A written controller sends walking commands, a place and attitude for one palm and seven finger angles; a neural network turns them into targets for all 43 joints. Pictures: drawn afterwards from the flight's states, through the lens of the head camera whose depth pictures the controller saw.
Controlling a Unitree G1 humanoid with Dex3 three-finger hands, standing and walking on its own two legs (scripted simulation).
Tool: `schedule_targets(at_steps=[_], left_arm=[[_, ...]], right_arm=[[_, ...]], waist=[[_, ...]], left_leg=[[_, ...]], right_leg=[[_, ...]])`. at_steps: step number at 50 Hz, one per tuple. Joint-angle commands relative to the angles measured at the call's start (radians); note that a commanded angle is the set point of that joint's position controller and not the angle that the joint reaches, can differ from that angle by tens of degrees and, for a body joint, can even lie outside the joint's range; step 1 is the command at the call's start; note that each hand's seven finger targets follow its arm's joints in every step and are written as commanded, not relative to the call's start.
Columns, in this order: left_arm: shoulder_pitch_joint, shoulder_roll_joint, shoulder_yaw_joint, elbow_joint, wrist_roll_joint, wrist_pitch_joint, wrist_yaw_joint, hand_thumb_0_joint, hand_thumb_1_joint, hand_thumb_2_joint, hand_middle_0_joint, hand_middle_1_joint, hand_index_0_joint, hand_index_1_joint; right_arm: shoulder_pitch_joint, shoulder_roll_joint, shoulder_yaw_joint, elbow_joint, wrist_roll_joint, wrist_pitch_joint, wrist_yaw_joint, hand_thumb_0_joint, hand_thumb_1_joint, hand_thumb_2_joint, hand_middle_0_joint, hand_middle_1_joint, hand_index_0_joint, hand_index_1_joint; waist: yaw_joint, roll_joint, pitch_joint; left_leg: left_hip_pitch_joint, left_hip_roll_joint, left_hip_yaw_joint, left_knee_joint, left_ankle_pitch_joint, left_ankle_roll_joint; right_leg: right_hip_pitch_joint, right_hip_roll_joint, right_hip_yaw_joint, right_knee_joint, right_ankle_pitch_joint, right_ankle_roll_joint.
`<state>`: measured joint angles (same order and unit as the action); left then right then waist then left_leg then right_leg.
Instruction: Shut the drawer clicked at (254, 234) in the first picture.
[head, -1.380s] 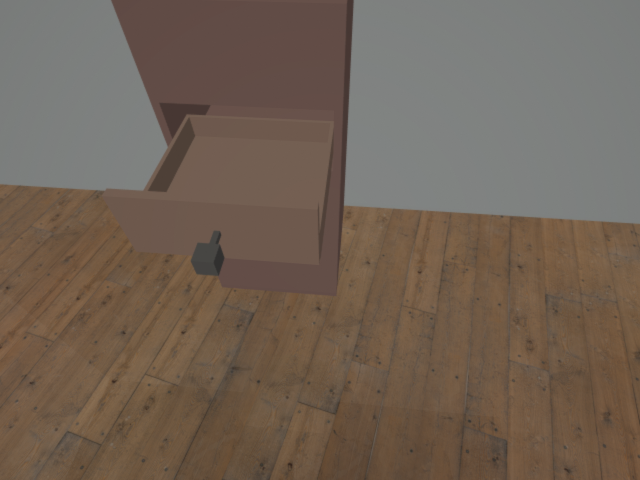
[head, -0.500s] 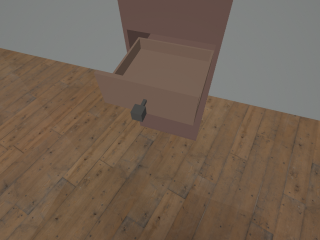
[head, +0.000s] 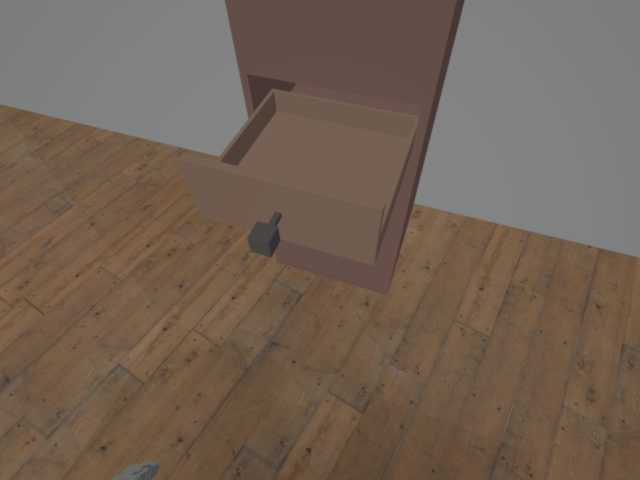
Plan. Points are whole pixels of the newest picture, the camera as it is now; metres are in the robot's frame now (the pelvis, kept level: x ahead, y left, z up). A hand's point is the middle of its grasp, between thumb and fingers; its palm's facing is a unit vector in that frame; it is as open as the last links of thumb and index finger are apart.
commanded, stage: stand and wait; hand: left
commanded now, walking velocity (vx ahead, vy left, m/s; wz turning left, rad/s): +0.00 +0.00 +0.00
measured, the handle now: (269, 230) +0.53 +0.12 -0.08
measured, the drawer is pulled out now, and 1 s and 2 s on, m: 0.30 0.30 0.30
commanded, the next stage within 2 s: look at it before walking up in 0.22 s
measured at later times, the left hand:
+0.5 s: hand out of the picture +0.01 +0.20 -0.17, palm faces +0.03 -0.97 -0.23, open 7.4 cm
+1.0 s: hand out of the picture +0.09 +0.24 -0.15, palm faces -0.01 -0.95 -0.31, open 7.4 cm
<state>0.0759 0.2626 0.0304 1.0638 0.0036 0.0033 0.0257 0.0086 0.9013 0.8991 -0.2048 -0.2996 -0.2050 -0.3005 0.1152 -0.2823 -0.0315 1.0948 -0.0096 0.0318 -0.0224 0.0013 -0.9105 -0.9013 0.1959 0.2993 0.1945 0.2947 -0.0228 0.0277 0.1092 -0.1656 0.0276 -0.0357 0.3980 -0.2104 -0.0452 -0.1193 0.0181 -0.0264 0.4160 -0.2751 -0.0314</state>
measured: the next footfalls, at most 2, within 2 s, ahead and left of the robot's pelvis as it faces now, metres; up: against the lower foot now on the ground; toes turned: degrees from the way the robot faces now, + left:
right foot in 1.80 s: +0.03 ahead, -0.15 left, +0.00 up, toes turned -19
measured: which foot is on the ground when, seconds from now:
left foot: down 0.00-1.00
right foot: down 0.00-1.00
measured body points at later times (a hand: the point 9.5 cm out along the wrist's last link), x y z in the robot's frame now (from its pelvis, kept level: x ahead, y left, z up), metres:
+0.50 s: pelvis +0.00 +0.00 +0.00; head +0.05 +0.00 +0.45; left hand +0.01 +0.25 -0.15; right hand +0.02 -0.23 -0.16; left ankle +0.00 +0.15 -0.74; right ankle -0.03 -0.10 -0.74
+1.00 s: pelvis +0.01 +0.01 +0.01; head +0.04 +0.00 +0.45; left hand +0.09 +0.29 -0.13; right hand +0.07 -0.27 -0.14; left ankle +0.00 +0.15 -0.74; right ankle -0.03 -0.10 -0.74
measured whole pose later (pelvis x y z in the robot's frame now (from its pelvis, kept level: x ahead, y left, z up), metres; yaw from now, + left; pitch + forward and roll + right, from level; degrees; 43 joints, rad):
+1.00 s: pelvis +0.01 +0.01 +0.01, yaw +0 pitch -1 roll +0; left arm 0.10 0.29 0.03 1.09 0.01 -0.02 0.01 0.01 0.90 0.90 -0.20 -0.30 -0.20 -0.30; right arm 0.11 -0.28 -0.01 1.11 -0.01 0.00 -0.02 0.00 -0.91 -0.90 0.20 0.30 0.20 0.30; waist -0.01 0.01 0.08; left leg -0.12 0.02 -0.03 0.32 -0.18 -0.03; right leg -0.06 0.01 -0.02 0.31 -0.23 -0.02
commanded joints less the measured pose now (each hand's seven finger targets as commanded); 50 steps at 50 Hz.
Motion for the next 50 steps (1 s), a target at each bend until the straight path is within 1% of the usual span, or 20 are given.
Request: schedule_targets(at_steps=[1, 3, 6, 9, 10, 11, 14, 16, 18, 21, 23, 25, 26, 30, 34, 36, 41, 45, 48, 50], left_arm=[[0.089, 0.143, 0.036, -0.035, 0.004, 0.003, 0.014, 0.0, 0.9, 0.9, -0.2, -0.3, -0.2, -0.3], [0.082, 0.13, 0.033, -0.036, 0.002, 0.002, 0.014, 0.0, 0.9, 0.9, -0.2, -0.3, -0.2, -0.3], [0.084, 0.109, 0.03, -0.037, 0.004, 0.0, 0.015, 0.0, 0.9, 0.9, -0.2, -0.3, -0.2, -0.3], [0.098, 0.089, 0.027, -0.026, 0.003, -0.002, 0.014, 0.0, 0.9, 0.9, -0.2, -0.3, -0.2, -0.3], [0.103, 0.086, 0.026, -0.021, 0.003, -0.003, 0.013, 0.0, 0.9, 0.9, -0.2, -0.3, -0.2, -0.3], [0.116, 0.082, 0.027, -0.019, 0.005, -0.005, 0.013, 0.0, 0.9, 0.9, -0.2, -0.3, -0.2, -0.3], [0.125, 0.072, 0.026, -0.007, 0.004, -0.008, 0.011, 0.0, 0.9, 0.9, -0.2, -0.3, -0.2, -0.3], [0.138, 0.075, 0.029, -0.003, 0.006, -0.012, 0.011, 0.0, 0.9, 0.9, -0.2, -0.3, -0.2, -0.3], [0.142, 0.077, 0.03, 0.006, 0.005, -0.015, 0.01, 0.0, 0.9, 0.9, -0.2, -0.3, -0.2, -0.3], [0.143, 0.094, 0.034, 0.01, 0.007, -0.02, 0.008, 0.0, 0.9, 0.9, -0.2, -0.3, -0.2, -0.3], [0.141, 0.1, 0.034, 0.013, 0.006, -0.022, 0.007, 0.0, 0.9, 0.9, -0.2, -0.3, -0.2, -0.3], [0.136, 0.107, 0.035, 0.015, 0.006, -0.022, 0.006, 0.0, 0.9, 0.9, -0.2, -0.3, -0.2, -0.3], [0.136, 0.113, 0.037, 0.016, 0.007, -0.024, 0.006, 0.0, 0.9, 0.9, -0.2, -0.3, -0.2, -0.3], [0.116, 0.133, 0.038, 0.015, 0.006, -0.025, 0.003, 0.0, 0.9, 0.9, -0.2, -0.3, -0.2, -0.3], [0.091, 0.156, 0.037, 0.011, 0.007, -0.028, 0.001, 0.0, 0.9, 0.9, -0.2, -0.3, -0.2, -0.3], [0.086, 0.165, 0.039, 0.007, 0.008, -0.028, 0.0, 0.0, 0.9, 0.9, -0.2, -0.3, -0.2, -0.3], [0.063, 0.185, 0.037, 0.001, 0.009, -0.03, -0.001, 0.0, 0.9, 0.9, -0.2, -0.3, -0.2, -0.3], [0.043, 0.197, 0.032, -0.002, 0.007, -0.03, -0.003, 0.0, 0.9, 0.9, -0.2, -0.3, -0.2, -0.3], [0.038, 0.203, 0.031, -0.006, 0.008, -0.031, -0.002, 0.0, 0.9, 0.9, -0.2, -0.3, -0.2, -0.3], [0.028, 0.21, 0.034, -0.013, 0.008, -0.029, -0.003, 0.0, 0.9, 0.9, -0.2, -0.3, -0.2, -0.3]], right_arm=[[0.048, -0.051, -0.013, -0.049, -0.003, -0.009, -0.002, 0.0, -0.9, -0.9, 0.2, 0.3, 0.2, 0.3], [0.062, -0.047, -0.013, -0.042, -0.004, -0.009, -0.004, 0.0, -0.9, -0.9, 0.2, 0.3, 0.2, 0.3], [0.079, -0.041, -0.013, -0.032, -0.003, -0.014, -0.007, 0.0, -0.9, -0.9, 0.2, 0.3, 0.2, 0.3], [0.088, -0.026, -0.012, -0.022, -0.002, -0.016, -0.009, 0.0, -0.9, -0.9, 0.2, 0.3, 0.2, 0.3], [0.092, -0.02, -0.011, -0.019, -0.002, -0.017, -0.01, 0.0, -0.9, -0.9, 0.2, 0.3, 0.2, 0.3], [0.094, -0.017, -0.012, -0.019, 0.0, -0.019, -0.011, 0.0, -0.9, -0.9, 0.2, 0.3, 0.2, 0.3], [0.109, -0.012, -0.013, -0.009, -0.002, -0.023, -0.014, 0.0, -0.9, -0.9, 0.2, 0.3, 0.2, 0.3], [0.109, -0.018, -0.014, -0.009, 0.0, -0.027, -0.016, 0.0, -0.9, -0.9, 0.2, 0.3, 0.2, 0.3], [0.116, -0.021, -0.016, -0.006, -0.001, -0.031, -0.019, 0.0, -0.9, -0.9, 0.2, 0.3, 0.2, 0.3], [0.109, -0.044, -0.02, -0.009, 0.001, -0.036, -0.021, 0.0, -0.9, -0.9, 0.2, 0.3, 0.2, 0.3], [0.109, -0.048, -0.021, -0.007, 0.0, -0.038, -0.021, 0.0, -0.9, -0.9, 0.2, 0.3, 0.2, 0.3], [0.107, -0.058, -0.021, -0.008, 0.0, -0.039, -0.02, 0.0, -0.9, -0.9, 0.2, 0.3, 0.2, 0.3], [0.097, -0.063, -0.023, -0.011, 0.002, -0.04, -0.02, 0.0, -0.9, -0.9, 0.2, 0.3, 0.2, 0.3], [0.086, -0.084, -0.022, -0.012, -0.001, -0.041, -0.018, 0.0, -0.9, -0.9, 0.2, 0.3, 0.2, 0.3], [0.068, -0.111, -0.023, -0.018, -0.003, -0.042, -0.016, 0.0, -0.9, -0.9, 0.2, 0.3, 0.2, 0.3], [0.056, -0.121, -0.021, -0.021, -0.001, -0.046, -0.015, 0.0, -0.9, -0.9, 0.2, 0.3, 0.2, 0.3], [0.034, -0.14, -0.018, -0.027, -0.002, -0.045, -0.012, 0.0, -0.9, -0.9, 0.2, 0.3, 0.2, 0.3], [0.021, -0.154, -0.016, -0.027, -0.004, -0.044, -0.008, 0.0, -0.9, -0.9, 0.2, 0.3, 0.2, 0.3], [0.022, -0.16, -0.014, -0.029, -0.004, -0.046, -0.009, 0.0, -0.9, -0.9, 0.2, 0.3, 0.2, 0.3], [0.021, -0.17, -0.017, -0.031, -0.006, -0.047, -0.011, 0.0, -0.9, -0.9, 0.2, 0.3, 0.2, 0.3]], waist=[[0.026, -0.073, -0.118], [0.017, -0.056, -0.114], [0.015, -0.028, -0.102], [0.013, -0.019, -0.086], [0.014, -0.028, -0.072], [0.017, -0.028, -0.067], [0.012, -0.042, -0.076], [0.015, -0.025, -0.074], [0.012, -0.011, -0.093], [0.016, -0.016, -0.073], [0.014, -0.007, -0.084], [0.014, -0.025, -0.086], [0.019, -0.024, -0.073], [0.016, -0.013, -0.084], [0.016, -0.03, -0.091], [0.021, -0.012, -0.099], [0.021, -0.035, -0.093], [0.018, -0.032, -0.098], [0.017, -0.033, -0.124], [0.014, -0.032, -0.123]], left_leg=[[0.009, 0.042, -0.014, 0.054, 0.26, 0.02], [0.029, 0.049, -0.02, 0.049, 0.274, 0.021], [0.048, 0.067, -0.034, 0.025, 0.304, 0.031], [0.039, 0.069, -0.042, 0.001, 0.252, 0.035], [0.033, 0.067, -0.043, -0.008, 0.234, 0.036], [0.041, 0.065, -0.038, -0.01, 0.228, 0.037], [0.047, 0.065, -0.04, -0.025, 0.203, 0.039], [0.057, 0.065, -0.036, -0.029, 0.206, 0.041], [0.066, 0.067, -0.037, -0.033, 0.219, 0.044], [0.065, 0.068, -0.036, -0.042, 0.209, 0.046], [0.07, 0.07, -0.036, -0.045, 0.217, 0.047], [0.066, 0.071, -0.036, -0.054, 0.205, 0.047], [0.072, 0.07, -0.036, -0.054, 0.21, 0.047], [0.066, 0.073, -0.038, -0.066, 0.203, 0.046], [0.075, 0.077, -0.041, -0.075, 0.214, 0.046], [0.082, 0.077, -0.041, -0.078, 0.235, 0.048], [0.084, 0.081, -0.039, -0.085, 0.255, 0.047], [0.08, 0.082, -0.041, -0.096, 0.242, 0.044], [0.096, 0.085, -0.04, -0.09, 0.278, 0.045], [0.106, 0.09, -0.027, -0.078, 0.299, 0.042]], right_leg=[[0.042, -0.171, 0.082, -0.039, 0.388, -0.02], [0.023, -0.164, 0.077, -0.034, 0.387, -0.019], [0.0, -0.133, 0.062, -0.031, 0.317, -0.004], [-0.008, -0.122, 0.063, -0.058, 0.243, 0.002], [-0.011, -0.122, 0.062, -0.07, 0.229, 0.002], [-0.021, -0.118, 0.065, -0.076, 0.224, 0.001], [-0.014, -0.116, 0.062, -0.094, 0.196, 0.0], [-0.018, -0.114, 0.065, -0.103, 0.197, -0.003], [-0.001, -0.115, 0.063, -0.104, 0.218, -0.006], [-0.008, -0.113, 0.066, -0.119, 0.215, -0.01], [0.004, -0.116, 0.066, -0.121, 0.231, -0.012], [0.013, -0.117, 0.065, -0.127, 0.222, -0.012], [0.001, -0.116, 0.068, -0.131, 0.231, -0.013], [0.019, -0.12, 0.072, -0.137, 0.229, -0.014], [0.026, -0.122, 0.076, -0.142, 0.244, -0.012], [0.029, -0.124, 0.077, -0.138, 0.261, -0.011], [0.032, -0.13, 0.074, -0.145, 0.289, -0.007], [0.042, -0.131, 0.079, -0.153, 0.275, -0.003], [0.056, -0.133, 0.077, -0.147, 0.313, -0.002], [0.05, -0.129, 0.091, -0.137, 0.358, -0.006]])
